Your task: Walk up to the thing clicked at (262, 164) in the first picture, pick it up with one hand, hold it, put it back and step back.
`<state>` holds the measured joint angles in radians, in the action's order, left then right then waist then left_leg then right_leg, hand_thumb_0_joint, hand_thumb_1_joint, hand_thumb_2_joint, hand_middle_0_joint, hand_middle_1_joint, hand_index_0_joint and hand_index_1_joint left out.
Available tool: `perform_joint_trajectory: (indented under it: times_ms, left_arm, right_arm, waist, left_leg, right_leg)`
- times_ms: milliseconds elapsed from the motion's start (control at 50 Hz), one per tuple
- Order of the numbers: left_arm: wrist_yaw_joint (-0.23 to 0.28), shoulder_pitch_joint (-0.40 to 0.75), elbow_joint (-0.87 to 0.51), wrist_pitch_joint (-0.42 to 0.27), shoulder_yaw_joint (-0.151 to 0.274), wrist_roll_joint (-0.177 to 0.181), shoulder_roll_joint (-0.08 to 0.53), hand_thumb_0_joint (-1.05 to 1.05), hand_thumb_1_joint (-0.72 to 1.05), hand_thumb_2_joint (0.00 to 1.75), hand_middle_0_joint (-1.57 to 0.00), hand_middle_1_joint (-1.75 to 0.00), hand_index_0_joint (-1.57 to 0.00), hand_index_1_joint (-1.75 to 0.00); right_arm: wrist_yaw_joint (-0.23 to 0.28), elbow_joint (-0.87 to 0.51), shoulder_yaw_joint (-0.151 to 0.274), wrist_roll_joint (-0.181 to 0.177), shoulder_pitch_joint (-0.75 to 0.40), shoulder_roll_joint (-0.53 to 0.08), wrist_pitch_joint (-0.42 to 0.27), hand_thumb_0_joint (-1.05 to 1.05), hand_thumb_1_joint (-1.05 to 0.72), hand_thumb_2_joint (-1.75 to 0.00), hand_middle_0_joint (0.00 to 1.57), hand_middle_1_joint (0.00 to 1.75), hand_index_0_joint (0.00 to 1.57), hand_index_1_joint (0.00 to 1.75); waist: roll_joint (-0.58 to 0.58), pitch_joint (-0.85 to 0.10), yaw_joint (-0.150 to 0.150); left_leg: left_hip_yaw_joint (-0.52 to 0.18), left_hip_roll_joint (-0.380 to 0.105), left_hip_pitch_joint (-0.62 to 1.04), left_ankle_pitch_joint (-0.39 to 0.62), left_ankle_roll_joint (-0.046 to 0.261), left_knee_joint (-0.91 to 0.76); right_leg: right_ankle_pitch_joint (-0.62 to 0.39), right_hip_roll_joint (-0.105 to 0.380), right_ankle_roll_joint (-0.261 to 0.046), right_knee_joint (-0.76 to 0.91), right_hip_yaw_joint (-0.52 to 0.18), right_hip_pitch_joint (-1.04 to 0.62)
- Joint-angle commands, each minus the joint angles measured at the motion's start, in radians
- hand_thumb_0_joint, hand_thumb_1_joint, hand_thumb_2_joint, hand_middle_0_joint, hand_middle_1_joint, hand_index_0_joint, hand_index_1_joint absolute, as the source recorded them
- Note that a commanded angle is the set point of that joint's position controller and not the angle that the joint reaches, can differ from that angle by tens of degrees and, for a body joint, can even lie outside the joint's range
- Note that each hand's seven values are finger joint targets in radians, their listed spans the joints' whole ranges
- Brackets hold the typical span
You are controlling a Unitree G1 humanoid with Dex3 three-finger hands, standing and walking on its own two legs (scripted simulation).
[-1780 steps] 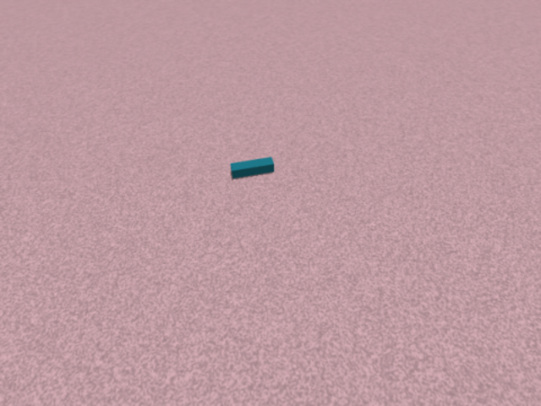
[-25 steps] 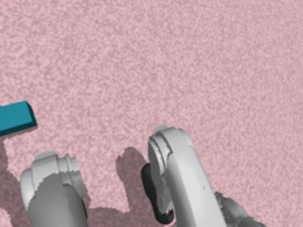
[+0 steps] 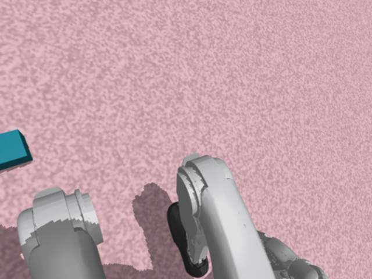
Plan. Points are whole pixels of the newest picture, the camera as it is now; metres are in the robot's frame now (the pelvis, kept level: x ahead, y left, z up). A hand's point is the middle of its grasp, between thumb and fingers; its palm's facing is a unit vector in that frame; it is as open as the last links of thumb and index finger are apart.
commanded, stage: open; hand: left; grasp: from above
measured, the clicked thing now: out of the picture +0.39 +0.36 -0.26
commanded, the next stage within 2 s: withdraw in 1.08 s
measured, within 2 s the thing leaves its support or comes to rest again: neither
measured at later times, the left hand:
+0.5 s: hand out of the picture +0.39 +0.34 -0.24, palm faces -0.42 -0.18 -0.89, open 12.1 cm
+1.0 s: hand out of the picture +0.38 +0.35 -0.23, palm faces -0.44 -0.19 -0.88, open 14.0 cm
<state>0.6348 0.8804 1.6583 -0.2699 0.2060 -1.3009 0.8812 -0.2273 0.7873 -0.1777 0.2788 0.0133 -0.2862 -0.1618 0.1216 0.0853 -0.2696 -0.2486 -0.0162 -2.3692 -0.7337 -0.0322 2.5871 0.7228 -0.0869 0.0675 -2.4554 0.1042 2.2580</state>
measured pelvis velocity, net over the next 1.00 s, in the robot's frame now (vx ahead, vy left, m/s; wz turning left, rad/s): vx -0.01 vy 0.00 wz -0.02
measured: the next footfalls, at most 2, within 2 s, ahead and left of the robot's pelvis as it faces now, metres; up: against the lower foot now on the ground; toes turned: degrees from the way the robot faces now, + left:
none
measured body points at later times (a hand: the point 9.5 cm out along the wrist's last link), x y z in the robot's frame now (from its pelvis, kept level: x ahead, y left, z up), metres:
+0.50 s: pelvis -0.01 +0.00 +0.00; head +0.24 +0.13 +0.35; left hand +0.41 +0.35 -0.19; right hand +0.08 -0.26 -0.07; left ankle +0.06 +0.13 -0.26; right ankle +0.10 -0.13 -0.25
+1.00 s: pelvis -0.01 +0.00 +0.01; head +0.24 +0.13 +0.35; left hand +0.40 +0.35 -0.18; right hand +0.09 -0.26 -0.06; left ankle +0.06 +0.13 -0.26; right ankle +0.10 -0.13 -0.25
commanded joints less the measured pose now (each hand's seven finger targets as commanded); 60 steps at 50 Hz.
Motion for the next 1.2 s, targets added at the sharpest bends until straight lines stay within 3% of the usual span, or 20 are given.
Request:
perform_joint_trajectory:
  times_ms: [0,80,180,260,460,500,540,660,680,700,760,800,860,880,920,940,1000,1020,1100,1180]
  left_arm:
    - [0.058,0.248,-0.096,-0.003,0.000,0.011,0.263,0.00,0.55,0.83,-0.90,-0.76,-0.91,-0.75]
    - [0.066,0.248,-0.078,-0.012,-0.008,0.014,0.267,0.00,0.50,0.80,-0.86,-0.75,-0.87,-0.73]
    - [0.077,0.276,-0.088,-0.017,0.001,0.009,0.297,0.00,0.10,0.71,-0.46,-0.79,-0.49,-0.76]
    - [0.089,0.257,-0.066,-0.016,-0.007,0.013,0.285,0.00,-0.19,0.75,-0.33,-0.81,-0.35,-0.79]
    - [0.072,0.225,-0.058,0.014,-0.016,0.041,0.278,0.00,-0.38,0.90,-0.18,-0.93,-0.19,-0.92]
    - [0.055,0.248,-0.048,0.020,-0.052,0.044,0.256,0.00,-0.42,0.92,-0.14,-0.96,-0.15,-0.95]
    - [0.054,0.226,-0.080,0.020,-0.025,0.050,0.278,0.00,-0.47,0.94,-0.10,-0.99,-0.11,-0.97]
    - [0.040,0.245,-0.057,0.013,-0.031,0.056,0.272,0.00,-0.52,1.00,-0.07,-1.02,-0.07,-1.01]
    - [0.037,0.254,-0.071,0.006,-0.042,0.061,0.266,0.00,-0.52,0.99,-0.07,-1.01,-0.07,-1.01]
    - [0.039,0.226,-0.034,0.009,-0.003,0.050,0.314,0.00,-0.53,1.00,-0.07,-1.00,-0.07,-1.00]
    - [0.041,0.230,-0.058,-0.004,0.000,0.041,0.305,0.00,-0.53,1.03,-0.07,-1.02,-0.07,-1.02]
    - [0.035,0.270,-0.073,-0.017,-0.055,0.043,0.247,0.00,-0.53,1.00,-0.06,-1.01,-0.06,-1.01]
    - [0.038,0.270,-0.058,-0.026,-0.036,0.040,0.285,0.00,-0.51,0.99,-0.06,-1.02,-0.07,-1.01]
    - [0.040,0.240,-0.017,-0.021,-0.006,0.029,0.325,0.00,-0.51,1.00,-0.07,-1.02,-0.07,-1.02]
    - [0.041,0.279,-0.062,-0.036,-0.053,0.034,0.270,0.00,-0.51,1.00,-0.06,-1.02,-0.07,-1.02]
    - [0.050,0.237,-0.015,-0.028,-0.009,0.018,0.320,0.00,-0.50,1.01,-0.07,-1.04,-0.07,-1.03]
    - [0.052,0.244,-0.013,-0.026,-0.021,0.012,0.304,0.00,-0.49,1.00,-0.07,-1.03,-0.07,-1.03]
    - [0.049,0.272,-0.046,-0.028,-0.052,0.019,0.267,0.00,-0.50,1.00,-0.06,-1.02,-0.07,-1.02]
    - [0.064,0.244,-0.053,-0.019,-0.010,0.021,0.324,0.00,-0.50,0.98,-0.06,-1.03,-0.07,-1.02]
    - [0.070,0.229,-0.068,-0.008,-0.016,0.030,0.299,0.00,-0.49,0.96,-0.06,-1.03,-0.08,-1.01]
  right_arm:
    - [0.006,0.002,0.072,-0.002,0.174,-0.308,-0.010,0.00,-0.89,-0.90,0.20,0.30,0.20,0.30]
    - [0.003,-0.008,0.062,-0.001,0.162,-0.311,-0.017,0.00,-0.89,-0.90,0.20,0.30,0.20,0.30]
    - [-0.001,-0.019,0.056,0.006,0.161,-0.328,-0.031,0.00,-0.88,-0.89,0.20,0.30,0.20,0.30]
    - [-0.006,-0.013,0.047,0.011,0.164,-0.319,-0.040,0.00,-0.88,-0.89,0.20,0.30,0.20,0.30]
    - [-0.020,-0.027,0.047,0.005,0.165,-0.332,-0.062,0.00,-0.88,-0.89,0.20,0.30,0.20,0.30]
    - [-0.026,-0.021,0.048,0.002,0.165,-0.331,-0.070,0.00,-0.88,-0.89,0.20,0.30,0.20,0.30]
    - [-0.022,-0.024,0.050,-0.003,0.165,-0.334,-0.065,0.00,-0.88,-0.89,0.20,0.30,0.20,0.30]
    - [-0.026,-0.040,0.043,0.001,0.166,-0.345,-0.064,0.00,-0.88,-0.89,0.20,0.30,0.20,0.30]
    - [-0.025,-0.035,0.045,-0.009,0.163,-0.340,-0.062,0.00,-0.88,-0.89,0.20,0.30,0.20,0.30]
    - [-0.024,-0.039,0.048,-0.004,0.176,-0.359,-0.060,0.00,-0.88,-0.89,0.20,0.30,0.20,0.30]
    - [-0.021,-0.038,0.045,-0.001,0.177,-0.345,-0.050,0.00,-0.88,-0.89,0.20,0.30,0.20,0.30]
    - [-0.021,-0.047,0.034,0.002,0.163,-0.332,-0.054,0.00,-0.88,-0.89,0.20,0.30,0.20,0.30]
    - [-0.017,-0.052,0.037,0.002,0.168,-0.349,-0.052,0.00,-0.88,-0.89,0.20,0.30,0.20,0.30]
    - [-0.016,-0.035,0.042,0.003,0.185,-0.354,-0.051,0.00,-0.88,-0.89,0.20,0.30,0.20,0.30]
    - [-0.014,-0.040,0.034,0.003,0.163,-0.337,-0.053,0.00,-0.88,-0.89,0.20,0.30,0.20,0.30]
    - [-0.015,-0.035,0.035,0.010,0.180,-0.351,-0.049,0.00,-0.88,-0.89,0.20,0.30,0.20,0.30]
    - [-0.018,-0.042,0.034,0.012,0.181,-0.344,-0.050,0.00,-0.88,-0.89,0.20,0.30,0.20,0.30]
    - [-0.020,-0.055,0.034,0.010,0.163,-0.340,-0.056,0.00,-0.88,-0.89,0.20,0.30,0.20,0.30]
    - [-0.021,-0.046,0.038,0.007,0.165,-0.356,-0.064,0.00,-0.88,-0.89,0.20,0.30,0.20,0.30]
    - [-0.023,-0.047,0.034,0.010,0.160,-0.347,-0.066,0.00,-0.89,-0.89,0.20,0.30,0.20,0.30]
  waist:
    - [-0.481,-0.639,-0.022]
    - [-0.474,-0.639,-0.018]
    - [-0.474,-0.651,-0.040]
    - [-0.469,-0.612,-0.034]
    - [-0.471,-0.614,-0.020]
    - [-0.478,-0.591,-0.033]
    - [-0.498,-0.635,-0.012]
    - [-0.483,-0.601,-0.042]
    - [-0.485,-0.594,-0.029]
    - [-0.460,-0.595,-0.045]
    - [-0.467,-0.618,-0.034]
    - [-0.476,-0.604,-0.052]
    - [-0.445,-0.580,-0.054]
    - [-0.454,-0.576,-0.052]
    - [-0.475,-0.579,-0.049]
    - [-0.465,-0.583,-0.056]
    - [-0.447,-0.580,-0.056]
    - [-0.468,-0.582,-0.057]
    - [-0.484,-0.607,-0.036]
    - [-0.494,-0.608,-0.031]
  left_leg:
    - [0.135,-0.022,0.512,0.253,0.035,-0.263]
    - [0.124,-0.025,0.501,0.231,0.037,-0.272]
    - [0.117,-0.028,0.522,0.247,0.035,-0.263]
    - [0.123,-0.028,0.484,0.204,0.037,-0.262]
    - [0.113,-0.029,0.495,0.206,0.035,-0.283]
    - [0.109,-0.029,0.505,0.203,0.032,-0.279]
    - [0.109,-0.029,0.530,0.243,0.030,-0.288]
    - [0.097,-0.029,0.522,0.228,0.028,-0.296]
    - [0.096,-0.030,0.506,0.215,0.030,-0.300]
    - [0.095,-0.031,0.507,0.230,0.032,-0.290]
    - [0.107,-0.030,0.504,0.235,0.035,-0.286]
    - [0.104,-0.030,0.501,0.224,0.034,-0.286]
    - [0.102,-0.027,0.485,0.191,0.037,-0.289]
    - [0.103,-0.029,0.493,0.190,0.035,-0.287]
    - [0.099,-0.031,0.500,0.189,0.032,-0.295]
    - [0.099,-0.031,0.508,0.205,0.032,-0.290]
    - [0.107,-0.030,0.488,0.214,0.036,-0.270]
    - [0.105,-0.031,0.508,0.220,0.032,-0.282]
    - [0.103,-0.032,0.523,0.227,0.030,-0.284]
    - [0.107,-0.031,0.510,0.229,0.029,-0.287]
  right_leg:
    - [-0.313,-0.022,-0.084,0.205,0.149,-0.310]
    - [-0.290,-0.029,-0.087,0.213,0.147,-0.316]
    - [-0.311,-0.028,-0.082,0.208,0.161,-0.324]
    - [-0.273,-0.029,-0.084,0.219,0.152,-0.319]
    - [-0.265,-0.033,-0.086,0.230,0.160,-0.325]
    - [-0.267,-0.029,-0.085,0.211,0.166,-0.291]
    - [-0.297,-0.032,-0.087,0.223,0.159,-0.330]
    - [-0.289,-0.026,-0.085,0.217,0.173,-0.315]
    - [-0.276,-0.028,-0.087,0.221,0.169,-0.299]
    - [-0.292,-0.025,-0.083,0.222,0.171,-0.323]
    - [-0.299,-0.031,-0.085,0.235,0.158,-0.356]
    - [-0.291,-0.031,-0.084,0.236,0.164,-0.336]
    - [-0.260,-0.029,-0.081,0.243,0.171,-0.324]
    - [-0.257,-0.027,-0.083,0.235,0.171,-0.322]
    - [-0.252,-0.029,-0.085,0.239,0.171,-0.308]
    - [-0.273,-0.029,-0.083,0.237,0.172,-0.333]
    - [-0.285,-0.028,-0.080,0.228,0.166,-0.331]
    - [-0.285,-0.030,-0.082,0.232,0.167,-0.321]
    - [-0.285,-0.032,-0.084,0.231,0.168,-0.334]
    - [-0.286,-0.035,-0.085,0.230,0.168,-0.332]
